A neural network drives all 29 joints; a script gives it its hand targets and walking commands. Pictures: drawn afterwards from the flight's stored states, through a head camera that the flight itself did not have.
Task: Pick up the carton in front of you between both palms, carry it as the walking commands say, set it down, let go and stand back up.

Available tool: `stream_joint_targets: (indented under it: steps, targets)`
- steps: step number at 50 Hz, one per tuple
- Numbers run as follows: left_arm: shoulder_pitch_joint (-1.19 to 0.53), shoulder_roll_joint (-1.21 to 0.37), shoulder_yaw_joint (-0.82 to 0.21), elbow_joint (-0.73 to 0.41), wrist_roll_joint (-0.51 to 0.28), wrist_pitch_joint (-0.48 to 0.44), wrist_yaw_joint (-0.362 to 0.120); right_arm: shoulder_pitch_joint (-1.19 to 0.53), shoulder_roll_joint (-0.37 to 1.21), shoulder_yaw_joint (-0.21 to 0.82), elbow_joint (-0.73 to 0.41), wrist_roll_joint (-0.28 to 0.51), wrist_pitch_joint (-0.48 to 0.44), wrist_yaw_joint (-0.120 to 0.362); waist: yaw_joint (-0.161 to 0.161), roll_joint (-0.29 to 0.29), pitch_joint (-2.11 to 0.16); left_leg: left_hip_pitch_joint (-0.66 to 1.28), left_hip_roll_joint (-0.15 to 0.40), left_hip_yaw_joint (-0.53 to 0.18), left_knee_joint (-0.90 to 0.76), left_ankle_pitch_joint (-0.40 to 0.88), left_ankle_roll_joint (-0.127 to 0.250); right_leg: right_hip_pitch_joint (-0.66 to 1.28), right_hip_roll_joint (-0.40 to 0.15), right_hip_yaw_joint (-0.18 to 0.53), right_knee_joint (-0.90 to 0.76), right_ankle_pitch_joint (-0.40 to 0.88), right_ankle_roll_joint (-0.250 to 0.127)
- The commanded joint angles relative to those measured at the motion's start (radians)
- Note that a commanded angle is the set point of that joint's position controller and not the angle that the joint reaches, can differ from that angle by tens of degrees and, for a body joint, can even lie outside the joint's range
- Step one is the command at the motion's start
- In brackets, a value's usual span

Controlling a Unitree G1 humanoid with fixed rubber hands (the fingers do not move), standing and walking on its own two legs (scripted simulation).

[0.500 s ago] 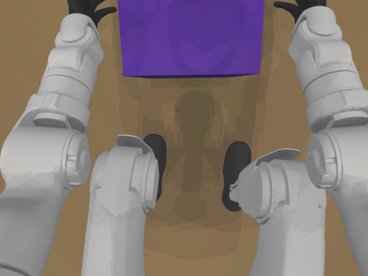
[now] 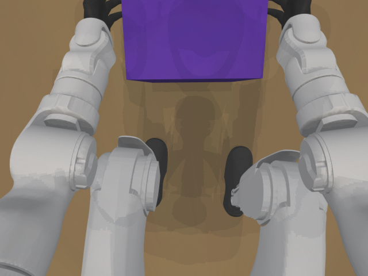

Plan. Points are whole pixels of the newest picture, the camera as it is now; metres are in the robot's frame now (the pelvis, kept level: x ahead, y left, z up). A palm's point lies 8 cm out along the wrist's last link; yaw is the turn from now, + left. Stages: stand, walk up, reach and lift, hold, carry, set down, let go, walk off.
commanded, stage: reach and lift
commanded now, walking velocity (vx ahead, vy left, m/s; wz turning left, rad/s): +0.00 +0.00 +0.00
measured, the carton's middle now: (192, 29) +0.52 +0.04 -0.25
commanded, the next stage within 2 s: none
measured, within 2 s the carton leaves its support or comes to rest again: leaves its support in 0.36 s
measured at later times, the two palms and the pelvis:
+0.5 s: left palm (96, 1) +0.52 +0.18 -0.13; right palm (307, 0) +0.54 -0.12 -0.12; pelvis +0.00 +0.00 -0.01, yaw +0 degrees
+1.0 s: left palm out of the picture +0.47 +0.19 +0.05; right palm out of the picture +0.50 -0.11 +0.05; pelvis +0.01 -0.01 +0.12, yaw +2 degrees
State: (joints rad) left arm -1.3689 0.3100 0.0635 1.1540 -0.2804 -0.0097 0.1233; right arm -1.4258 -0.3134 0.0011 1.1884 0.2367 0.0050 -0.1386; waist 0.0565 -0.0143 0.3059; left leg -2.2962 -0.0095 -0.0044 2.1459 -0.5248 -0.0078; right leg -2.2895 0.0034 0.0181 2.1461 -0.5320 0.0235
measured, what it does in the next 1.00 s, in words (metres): rises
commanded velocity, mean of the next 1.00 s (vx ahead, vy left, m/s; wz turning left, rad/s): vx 0.00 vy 0.00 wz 0.00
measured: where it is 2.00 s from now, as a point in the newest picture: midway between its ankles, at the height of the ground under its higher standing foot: (193, 188)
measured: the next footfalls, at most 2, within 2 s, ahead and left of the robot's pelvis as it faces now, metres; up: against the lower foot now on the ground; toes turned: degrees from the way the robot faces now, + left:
none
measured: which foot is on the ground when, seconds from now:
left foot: down 0.00-1.00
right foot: down 0.00-1.00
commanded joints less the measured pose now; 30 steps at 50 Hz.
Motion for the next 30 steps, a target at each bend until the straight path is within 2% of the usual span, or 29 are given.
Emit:
stream_joint_targets:
  steps: [1,2,3,4,5,6,7,8,9,10,12,13,14,15,16,17,18,19,20,21,22,23,24,25,26,27,28,29,30]
  targets:
    - [-0.245,0.001,-0.026,-0.087,0.003,-0.024,-0.006,-0.270,-0.001,0.016,-0.089,-0.004,-0.031,0.001,0.013,0.009,-1.100,0.552,-0.032,0.017,-0.191,0.272,-0.041,0.535,0.052,-0.039,-0.132,0.212,-0.006]
    - [-0.257,0.010,-0.018,-0.078,0.011,-0.027,-0.005,-0.276,-0.003,0.024,-0.081,-0.001,-0.027,0.001,0.018,0.015,-1.107,0.564,-0.030,0.019,-0.190,0.252,-0.041,0.538,0.056,-0.034,-0.140,0.193,0.001]
    - [-0.283,0.001,-0.006,-0.096,0.021,-0.030,-0.005,-0.279,0.048,0.027,-0.084,-0.019,-0.024,0.000,0.018,-0.022,-1.099,0.549,-0.040,0.027,-0.188,0.239,-0.035,0.542,0.061,-0.036,-0.152,0.185,-0.001]
    - [-0.276,-0.088,-0.040,-0.057,0.026,-0.022,-0.012,-0.266,0.091,0.026,-0.016,-0.020,-0.022,0.005,0.007,0.032,-1.078,0.560,-0.039,0.026,-0.195,0.230,-0.043,0.558,0.068,-0.034,-0.148,0.184,-0.013]
    - [-0.307,-0.139,-0.045,-0.076,0.031,-0.022,-0.026,-0.279,0.156,0.030,-0.044,-0.049,-0.024,0.013,-0.019,0.007,-1.080,0.567,-0.047,0.028,-0.188,0.228,-0.044,0.574,0.079,-0.037,-0.148,0.186,-0.012]
    - [-0.356,-0.238,-0.071,-0.103,0.017,-0.017,-0.045,-0.327,0.272,0.056,-0.074,-0.057,-0.022,0.029,0.002,-0.020,-1.100,0.569,-0.063,0.018,-0.183,0.235,-0.028,0.559,0.074,-0.044,-0.128,0.197,-0.007]
    - [-0.411,-0.370,-0.102,-0.115,0.029,-0.014,-0.070,-0.399,0.391,0.089,-0.109,-0.042,-0.021,0.053,0.007,0.000,-1.112,0.575,-0.064,0.016,-0.183,0.256,-0.031,0.531,0.088,-0.039,-0.131,0.204,-0.020]
    - [-0.490,-0.507,-0.147,-0.127,0.024,-0.009,-0.105,-0.458,0.547,0.121,-0.118,-0.045,-0.015,0.086,-0.021,-0.018,-1.110,0.571,-0.070,0.024,-0.167,0.244,-0.029,0.545,0.101,-0.034,-0.141,0.207,-0.026]
    - [-0.540,-0.626,-0.165,-0.149,0.036,0.003,-0.139,-0.493,0.650,0.133,-0.110,-0.060,-0.004,0.118,-0.001,-0.023,-1.075,0.532,-0.084,0.034,-0.173,0.223,-0.026,0.565,0.106,-0.044,-0.127,0.198,-0.028]
    - [-0.583,-0.681,-0.173,-0.159,0.056,0.021,-0.170,-0.519,0.728,0.147,-0.120,-0.063,0.012,0.149,0.003,-0.035,-1.050,0.526,-0.079,0.039,-0.159,0.220,-0.029,0.562,0.110,-0.037,-0.118,0.201,-0.024]
    - [-0.606,-0.810,-0.156,-0.189,0.081,0.056,-0.214,-0.497,0.829,0.081,-0.118,-0.102,0.045,0.191,-0.014,-0.010,-1.025,0.503,-0.098,0.061,-0.164,0.153,-0.025,0.548,0.128,-0.058,-0.131,0.133,-0.036]
    - [-0.620,-0.823,-0.157,-0.227,0.090,0.065,-0.231,-0.525,0.879,0.099,-0.168,-0.087,0.049,0.207,0.021,-0.019,-1.052,0.517,-0.096,0.067,-0.149,0.199,-0.020,0.536,0.131,-0.057,-0.119,0.163,-0.034]
    - [-0.632,-0.868,-0.180,-0.252,0.067,0.068,-0.239,-0.516,0.921,0.098,-0.159,-0.088,0.060,0.218,0.005,-0.010,-1.097,0.529,-0.100,0.081,-0.135,0.229,-0.023,0.578,0.128,-0.055,-0.116,0.200,-0.036]
    - [-0.614,-0.895,-0.157,-0.261,0.081,0.081,-0.251,-0.506,0.947,0.105,-0.177,-0.089,0.070,0.226,0.019,-0.020,-1.110,0.540,-0.101,0.079,-0.134,0.248,-0.018,0.552,0.137,-0.061,-0.111,0.194,-0.032]
    - [-0.637,-0.925,-0.187,-0.304,0.056,0.089,-0.262,-0.493,0.992,0.099,-0.201,-0.094,0.078,0.233,-0.015,-0.024,-1.177,0.561,-0.103,0.076,-0.131,0.258,-0.021,0.595,0.136,-0.078,-0.095,0.233,-0.033]
    - [-0.630,-0.963,-0.213,-0.336,0.041,0.096,-0.265,-0.506,1.032,0.143,-0.252,-0.077,0.086,0.238,0.020,-0.029,-1.275,0.603,-0.106,0.090,-0.125,0.331,-0.021,0.642,0.132,-0.068,-0.094,0.290,-0.026]
    - [-0.669,-1.013,-0.221,-0.397,0.008,0.101,-0.269,-0.519,1.079,0.160,-0.314,-0.058,0.092,0.237,-0.027,-0.055,-1.417,0.652,-0.108,0.091,-0.119,0.366,-0.021,0.706,0.143,-0.091,-0.091,0.335,-0.026]
    - [-0.643,-1.058,-0.234,-0.416,-0.006,0.114,-0.268,-0.554,1.107,0.200,-0.389,-0.027,0.092,0.229,0.000,-0.028,-1.550,0.717,-0.112,0.105,-0.114,0.433,-0.032,0.780,0.138,-0.090,-0.083,0.402,-0.023]
    - [-0.640,-1.067,-0.239,-0.463,-0.003,0.124,-0.265,-0.576,1.129,0.235,-0.464,-0.002,0.098,0.227,0.035,-0.016,-1.656,0.771,-0.115,0.110,-0.105,0.492,-0.028,0.809,0.142,-0.087,-0.075,0.440,-0.021]
    - [-0.647,-1.078,-0.248,-0.532,0.007,0.130,-0.258,-0.528,1.178,0.222,-0.458,-0.009,0.119,0.225,0.041,-0.013,-1.748,0.809,-0.125,0.118,-0.127,0.512,-0.029,0.839,0.152,-0.094,-0.087,0.472,-0.019]
    - [-0.612,-1.118,-0.254,-0.540,0.015,0.148,-0.259,-0.490,1.207,0.215,-0.479,-0.022,0.131,0.227,0.016,-0.015,-1.771,0.852,-0.122,0.105,-0.140,0.537,-0.031,0.812,0.155,-0.110,-0.096,0.472,-0.015]
    - [-0.544,-1.150,-0.232,-0.474,0.052,0.176,-0.269,-0.488,1.211,0.204,-0.481,-0.048,0.145,0.234,0.017,-0.002,-1.705,0.822,-0.125,0.099,-0.154,0.503,-0.026,0.750,0.152,-0.109,-0.113,0.434,-0.011]
    - [-0.504,-1.166,-0.204,-0.477,0.105,0.190,-0.279,-0.426,1.256,0.183,-0.422,-0.085,0.168,0.243,0.037,-0.018,-1.621,0.790,-0.128,0.105,-0.177,0.449,-0.019,0.685,0.158,-0.113,-0.143,0.371,-0.008]
    - [-0.512,-1.191,-0.218,-0.491,0.123,0.204,-0.287,-0.373,1.286,0.141,-0.411,-0.118,0.189,0.257,0.023,-0.006,-1.555,0.736,-0.131,0.100,-0.207,0.365,-0.014,0.654,0.157,-0.106,-0.174,0.302,-0.015]
    - [-0.456,-1.184,-0.188,-0.489,0.161,0.225,-0.296,-0.356,1.306,0.121,-0.399,-0.139,0.208,0.267,0.038,-0.030,-1.522,0.704,-0.130,0.101,-0.227,0.312,-0.009,0.600,0.160,-0.118,-0.191,0.242,-0.007]
    - [-0.472,-1.206,-0.186,-0.500,0.171,0.239,-0.304,-0.332,1.314,0.103,-0.410,-0.178,0.221,0.275,0.018,-0.026,-1.503,0.680,-0.132,0.096,-0.244,0.292,-0.008,0.588,0.160,-0.109,-0.208,0.234,-0.016]
    - [-0.447,-1.206,-0.156,-0.475,0.204,0.254,-0.311,-0.372,1.295,0.078,-0.415,-0.192,0.228,0.278,0.043,-0.020,-1.443,0.627,-0.134,0.095,-0.257,0.253,-0.008,0.541,0.161,-0.107,-0.218,0.189,-0.018]
    - [-0.448,-1.214,-0.148,-0.462,0.216,0.267,-0.314,-0.371,1.301,0.061,-0.418,-0.213,0.240,0.282,0.023,0.007,-1.433,0.615,-0.129,0.101,-0.275,0.209,-0.011,0.558,0.163,-0.099,-0.251,0.157,-0.021]
    - [-0.422,-1.255,-0.121,-0.439,0.226,0.278,-0.316,-0.367,1.284,0.058,-0.421,-0.244,0.251,0.281,-0.012,-0.026,-1.398,0.592,-0.137,0.088,-0.305,0.177,-0.012,0.553,0.164,-0.117,-0.276,0.133,-0.020]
